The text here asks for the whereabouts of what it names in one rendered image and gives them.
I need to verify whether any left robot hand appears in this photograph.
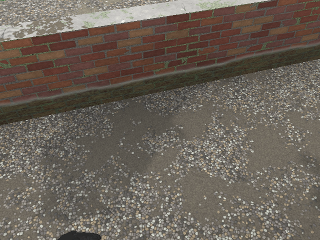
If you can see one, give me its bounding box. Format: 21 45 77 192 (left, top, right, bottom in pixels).
57 230 101 240

